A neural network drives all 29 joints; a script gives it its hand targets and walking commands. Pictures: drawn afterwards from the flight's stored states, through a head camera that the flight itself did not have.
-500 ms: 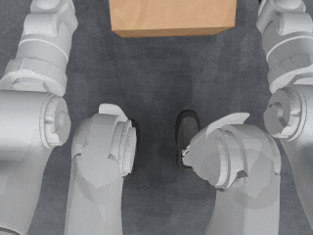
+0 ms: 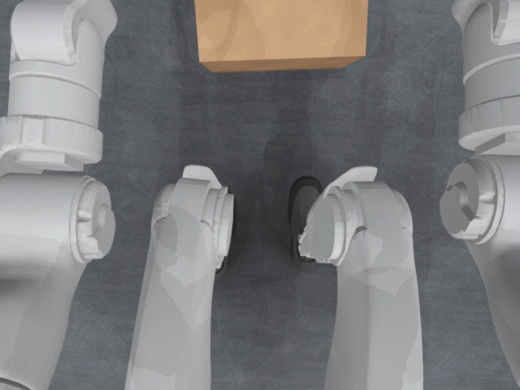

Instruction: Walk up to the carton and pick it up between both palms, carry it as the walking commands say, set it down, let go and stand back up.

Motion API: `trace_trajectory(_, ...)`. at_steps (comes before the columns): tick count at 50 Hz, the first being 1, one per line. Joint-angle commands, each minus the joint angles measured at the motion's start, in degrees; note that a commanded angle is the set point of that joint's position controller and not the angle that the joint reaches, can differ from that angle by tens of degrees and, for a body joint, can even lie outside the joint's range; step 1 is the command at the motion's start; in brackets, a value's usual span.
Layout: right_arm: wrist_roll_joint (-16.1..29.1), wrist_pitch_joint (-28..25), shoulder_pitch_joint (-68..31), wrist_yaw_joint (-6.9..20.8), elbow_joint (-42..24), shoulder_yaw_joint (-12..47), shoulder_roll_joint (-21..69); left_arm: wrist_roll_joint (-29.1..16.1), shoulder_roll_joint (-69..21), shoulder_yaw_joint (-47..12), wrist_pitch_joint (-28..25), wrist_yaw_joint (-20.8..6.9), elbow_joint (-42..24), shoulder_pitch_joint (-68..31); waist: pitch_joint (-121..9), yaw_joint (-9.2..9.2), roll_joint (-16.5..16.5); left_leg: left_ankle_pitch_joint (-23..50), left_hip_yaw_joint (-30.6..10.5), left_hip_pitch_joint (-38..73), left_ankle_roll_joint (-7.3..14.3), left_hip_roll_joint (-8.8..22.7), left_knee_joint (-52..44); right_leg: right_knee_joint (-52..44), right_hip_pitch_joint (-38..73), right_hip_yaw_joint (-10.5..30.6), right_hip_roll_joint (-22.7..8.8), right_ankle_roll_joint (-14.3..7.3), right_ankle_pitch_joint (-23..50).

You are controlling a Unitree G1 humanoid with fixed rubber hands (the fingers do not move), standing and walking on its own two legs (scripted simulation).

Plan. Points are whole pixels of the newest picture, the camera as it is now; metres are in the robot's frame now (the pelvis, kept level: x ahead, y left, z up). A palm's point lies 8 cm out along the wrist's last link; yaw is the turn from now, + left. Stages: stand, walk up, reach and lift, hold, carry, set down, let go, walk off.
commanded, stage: set down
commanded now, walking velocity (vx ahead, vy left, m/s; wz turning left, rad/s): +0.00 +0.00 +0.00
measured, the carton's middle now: (278, 0) +0.58 -0.03 -0.35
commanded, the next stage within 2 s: let go in 0.94 s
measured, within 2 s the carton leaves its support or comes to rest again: neither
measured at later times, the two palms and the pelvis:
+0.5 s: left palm out of the picture +0.56 +0.18 +0.06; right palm out of the picture +0.57 -0.25 +0.06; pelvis +0.03 -0.01 +0.13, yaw +1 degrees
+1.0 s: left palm out of the picture +0.56 +0.20 +0.14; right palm out of the picture +0.57 -0.24 +0.15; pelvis +0.06 +0.00 +0.24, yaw +1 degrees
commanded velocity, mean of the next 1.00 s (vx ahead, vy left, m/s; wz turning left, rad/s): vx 0.00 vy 0.00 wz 0.00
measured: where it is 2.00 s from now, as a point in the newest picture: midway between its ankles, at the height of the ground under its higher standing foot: (260, 245)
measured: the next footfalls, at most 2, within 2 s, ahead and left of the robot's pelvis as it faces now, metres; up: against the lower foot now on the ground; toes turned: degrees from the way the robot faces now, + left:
none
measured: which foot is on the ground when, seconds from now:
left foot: down 0.00-1.00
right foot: down 0.00-1.00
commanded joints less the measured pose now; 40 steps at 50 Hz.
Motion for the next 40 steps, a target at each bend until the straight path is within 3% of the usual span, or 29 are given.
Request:
trace_trajectory(1, 7.0, 0.3, -15.1, 0.6, -13.3, -1.7, -15.4, -0.6, 9.4, 0.7, 0.6, 0.4, -13.0, -16.4, -110.5, -0.61, 2.4, 22.8, -3.4, 37.7, -1.9, 0.9, -16.5, -11.4, 49.4, 4.2, 3.2, 1.7, 21.9)
trace_trajectory(2, 6.3, 0.6, -13.7, 1.0, -9.0, -1.7, -16.3, -1.1, 7.0, -0.1, 1.4, 0.2, -8.2, -15.2, -108.3, -2.06, 2.3, 20.7, -3.3, 36.3, -1.8, 1.1, -17.5, -13.5, 49.5, 4.6, 3.4, 1.3, 20.7)
trace_trajectory(3, 6.1, 1.1, -14.2, 1.3, -8.5, -1.4, -15.8, -0.2, 8.2, 0.4, 1.8, 0.3, -7.5, -15.3, -106.0, -1.69, 1.1, 18.1, -3.6, 35.9, -1.8, 1.3, -19.1, -14.2, 48.3, 3.9, 3.2, 1.6, 17.7)
trace_trajectory(4, 4.9, 1.5, -12.6, 1.2, -6.7, -2.8, -16.0, 0.9, 9.2, 1.4, 2.1, 0.0, -7.7, -15.4, -106.5, -1.98, 2.9, 18.3, -3.1, 35.8, -2.2, 1.0, -19.8, -15.4, 49.3, 4.5, 3.4, 1.2, 19.0)
trace_trajectory(5, 6.3, 1.4, -14.3, 1.6, -10.8, -1.8, -14.2, 0.1, 8.7, 0.9, 2.0, -0.3, -8.5, -16.2, -105.8, -1.20, 1.2, 19.8, -3.7, 36.8, -1.8, 1.4, -21.3, -16.3, 48.6, 3.9, 3.4, 1.6, 19.3)
trace_trajectory(6, 5.0, 1.5, -11.1, 2.0, -6.3, -1.8, -14.6, 1.0, 8.5, 2.1, 1.8, -0.5, -6.9, -13.2, -102.9, -1.24, 0.2, 19.2, -3.1, 34.5, -2.1, 0.9, -21.4, -17.3, 49.1, 4.6, 3.5, 1.6, 19.2)
trace_trajectory(10, 5.4, 0.0, -7.8, 2.8, -10.5, -1.6, -11.1, 1.9, 6.5, 2.4, 0.1, -1.6, -7.8, -10.1, -106.4, 0.06, -0.7, 25.4, -2.5, 35.6, -2.4, 0.8, -25.6, -20.4, 54.8, 4.4, 3.6, 2.2, 27.3)
trace_trajectory(12, 5.0, 0.1, -5.1, 3.6, -6.6, -0.6, -10.0, 2.0, 5.2, 3.1, -0.2, -2.6, -3.4, -6.7, -98.7, -0.03, -2.6, 23.0, -1.4, 28.5, -2.4, 0.8, -28.1, -23.2, 58.1, 6.1, 3.1, 2.2, 29.4)
trace_trajectory(13, 4.3, -0.2, -4.6, 3.8, -6.8, -0.7, -9.3, 1.7, 5.6, 3.0, -0.6, -3.1, -4.8, -6.7, -97.8, -0.67, -3.6, 21.8, -2.3, 28.1, -2.2, 1.1, -29.8, -24.3, 58.9, 6.0, 2.9, 2.4, 28.3)
trace_trajectory(14, 4.9, -1.0, -4.8, 4.2, -6.9, -1.0, -8.5, 1.6, 4.1, 2.0, -1.5, -3.6, -4.3, -6.2, -95.0, -0.66, -1.1, 23.3, -1.7, 27.6, -2.7, 1.3, -30.7, -25.6, 57.3, 6.2, 2.8, 2.2, 29.9)
trace_trajectory(15, 3.3, -1.6, -3.2, 4.6, -7.4, -1.7, -8.0, 2.1, 4.4, 3.1, -1.8, -4.0, -3.6, -4.7, -94.9, -1.55, -4.3, 25.1, -2.1, 25.3, -2.7, 1.2, -32.3, -26.6, 60.3, 6.4, 2.8, 2.3, 33.3)
trace_trajectory(16, 3.0, -2.2, -3.3, 4.9, -10.2, -3.2, -9.9, 1.5, 4.3, 3.0, -2.6, -4.3, -6.5, -4.8, -97.5, -2.28, -3.9, 26.4, -2.4, 26.9, -2.7, 1.2, -33.0, -26.8, 62.6, 6.6, 2.9, 2.2, 35.7)
trace_trajectory(17, 2.9, -2.2, -2.5, 4.8, -8.8, -3.4, -9.8, 3.0, 5.5, 4.4, -3.0, -4.7, -4.9, -3.6, -95.0, -0.19, -1.7, 26.0, -1.6, 25.7, -2.8, 1.3, -33.9, -28.3, 63.4, 8.0, 2.5, 2.4, 36.0)
trace_trajectory(18, 3.1, -2.7, 0.4, 5.6, -5.3, -1.8, -6.1, 2.7, 4.6, 4.5, -3.4, -5.0, -2.4, -1.2, -92.3, -0.69, -5.6, 26.6, -2.2, 24.0, -2.2, 1.4, -36.7, -30.5, 65.5, 7.5, 2.3, 2.9, 38.0)
trace_trajectory(19, 4.0, -2.6, 1.3, 6.2, -2.8, 0.4, -3.4, 3.7, 6.0, 5.2, -3.7, -5.6, 2.1, 0.5, -87.3, 2.07, -6.0, 23.8, -2.2, 21.2, -1.9, 1.9, -38.6, -31.6, 64.2, 8.1, 1.9, 2.9, 35.4)
trace_trajectory(20, 2.7, -3.1, -0.6, 6.1, -3.2, -2.2, -6.3, 3.5, 4.6, 4.1, -4.0, -6.0, -1.5, -1.9, -88.4, -0.61, -4.8, 23.4, -1.4, 19.7, -2.5, 1.8, -39.0, -32.8, 66.0, 8.7, 1.9, 2.4, 36.6)
trace_trajectory(22, 1.9, -3.5, 1.0, 6.4, -1.1, -2.6, -5.0, 3.2, 4.9, 4.2, -4.7, -6.8, -1.1, -1.7, -88.3, -1.59, -5.1, 22.3, -2.3, 22.2, -1.9, 1.8, -41.5, -35.5, 66.7, 8.5, 1.8, 2.7, 34.4)
trace_trajectory(25, 2.4, -3.9, -1.0, 6.8, -1.4, -2.7, -4.6, 3.8, 6.3, 5.2, -5.0, -7.5, 0.2, -3.1, -85.0, -0.04, -3.1, 19.9, -2.4, 25.5, -1.2, 2.2, -44.6, -39.0, 64.5, 8.1, 1.5, 3.1, 29.6)
trace_trajectory(26, 2.0, -4.4, -1.0, 6.7, -4.2, -4.2, -7.5, 4.8, 7.3, 6.4, -5.2, -7.6, 1.7, -1.2, -88.0, 0.30, -3.2, 23.0, -2.3, 26.1, -1.5, 1.9, -45.7, -40.3, 67.3, 8.9, 1.5, 3.1, 33.8)
trace_trajectory(31, -0.3, -4.3, 1.1, 7.6, -0.2, -4.6, -6.8, 4.4, 5.4, 4.8, -4.6, -7.5, 0.9, -1.4, -89.1, -2.03, -4.0, 23.4, -3.5, 32.8, -2.3, 2.1, -52.5, -46.0, 70.0, 7.0, 1.9, 3.4, 31.6)
trace_trajectory(32, 1.0, -4.5, -0.2, 7.5, -4.9, -4.8, -7.6, 4.8, 5.6, 5.7, -5.1, -7.6, -4.0, -3.3, -93.6, 0.09, -0.7, 26.0, -2.5, 38.3, -2.4, 1.9, -53.1, -47.4, 71.3, 7.7, 1.6, 3.2, 32.5)
trace_trajectory(33, 0.8, -4.8, -0.2, 7.8, -5.5, -5.1, -7.9, 4.0, 4.5, 4.5, -4.9, -7.2, -1.7, -0.9, -94.0, -1.07, -2.0, 28.5, -3.6, 42.2, -2.3, 2.2, -54.9, -49.2, 70.4, 6.4, 2.0, 3.5, 33.1)
trace_trajectory(34, 1.9, -4.6, 1.5, 8.0, -4.9, -3.1, -6.0, 4.6, 5.1, 5.5, -5.5, -7.2, -6.0, -2.7, -95.4, 0.58, -0.5, 26.8, -2.2, 42.8, -2.5, 1.9, -55.1, -50.6, 73.8, 8.2, 1.8, 3.2, 32.4)
trace_trajectory(35, 1.3, -4.6, 1.6, 7.9, -4.9, -2.5, -5.4, 4.4, 4.6, 5.8, -5.3, -7.4, -4.2, -1.2, -96.5, 0.77, -2.8, 29.2, -2.8, 43.5, -2.3, 1.8, -56.0, -50.8, 75.0, 7.7, 1.8, 3.8, 35.4)
trace_trajectory(36, 1.6, -4.5, 0.3, 8.0, -5.4, -4.2, -7.3, 4.9, 5.3, 5.9, -5.2, -7.4, -5.1, -2.8, -92.4, 0.34, -0.6, 25.5, -1.9, 42.8, -2.5, 2.1, -57.3, -52.7, 73.5, 7.5, 1.6, 3.4, 30.9)
trace_trajectory(37, 1.2, -4.6, -2.5, 8.1, -9.8, -3.9, -7.8, 4.3, 5.5, 5.6, -4.8, -7.1, -6.1, -3.3, -96.8, 0.10, -3.9, 26.6, -3.0, 46.2, -2.1, 2.1, -58.2, -52.7, 75.5, 7.1, 1.9, 3.9, 31.4)
trace_trajectory(38, 0.1, -4.6, -1.0, 7.8, -8.0, -5.0, -9.3, 4.2, 5.1, 5.7, -4.6, -7.2, -5.3, -2.6, -93.9, -1.03, -2.7, 25.4, -2.7, 44.5, -2.4, 2.1, -59.7, -54.7, 77.9, 7.7, 1.6, 3.6, 32.1)
trace_trajectory(39, 0.0, -5.0, 0.4, 7.8, -6.5, -4.7, -7.6, 5.2, 5.3, 6.7, -5.0, -7.4, -0.6, 0.0, -89.6, 0.10, -4.6, 24.7, -3.0, 43.3, -1.9, 2.3, -60.6, -55.5, 76.5, 7.7, 1.0, 4.2, 31.8)
trace_trajectory(40, -0.7, -4.7, 3.5, 8.1, 1.5, -3.7, -5.2, 5.5, 2.6, 6.3, -5.0, -8.1, 4.8, 1.0, -82.8, 0.59, -2.4, 22.6, -2.6, 39.1, -2.3, 2.3, -61.8, -57.0, 74.2, 8.0, 0.6, 3.6, 29.5)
